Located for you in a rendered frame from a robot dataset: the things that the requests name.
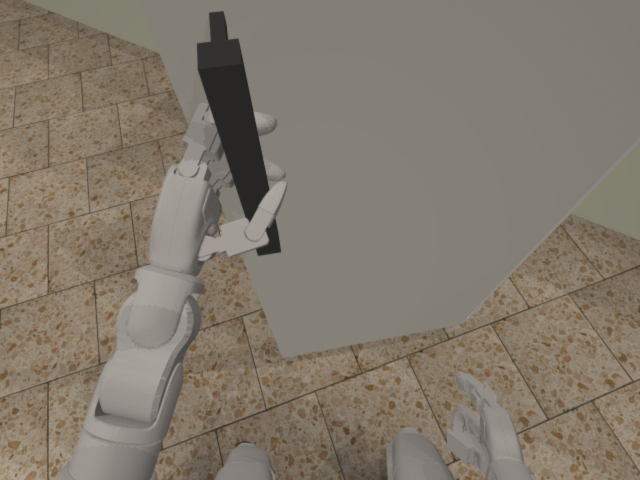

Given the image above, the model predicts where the right robot hand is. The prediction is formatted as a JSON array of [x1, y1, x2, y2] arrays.
[[447, 371, 524, 476]]

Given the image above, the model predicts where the robot right shin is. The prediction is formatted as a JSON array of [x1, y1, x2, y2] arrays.
[[397, 427, 419, 436]]

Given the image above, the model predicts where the robot left forearm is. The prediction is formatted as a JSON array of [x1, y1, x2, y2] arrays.
[[57, 265, 205, 480]]

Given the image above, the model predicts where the handle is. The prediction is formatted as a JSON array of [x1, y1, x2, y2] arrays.
[[197, 11, 281, 256]]

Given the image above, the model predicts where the robot shin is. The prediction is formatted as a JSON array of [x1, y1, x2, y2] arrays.
[[229, 443, 257, 455], [397, 427, 419, 436]]

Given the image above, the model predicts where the robot right forearm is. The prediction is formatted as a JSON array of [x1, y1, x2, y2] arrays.
[[486, 459, 536, 480]]

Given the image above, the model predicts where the left robot hand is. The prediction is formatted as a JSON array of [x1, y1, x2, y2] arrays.
[[148, 102, 288, 276]]

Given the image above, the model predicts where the fridge door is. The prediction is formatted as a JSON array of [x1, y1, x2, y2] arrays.
[[138, 0, 640, 358]]

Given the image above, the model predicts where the robot left shin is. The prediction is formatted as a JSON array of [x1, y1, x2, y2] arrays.
[[229, 443, 257, 455]]

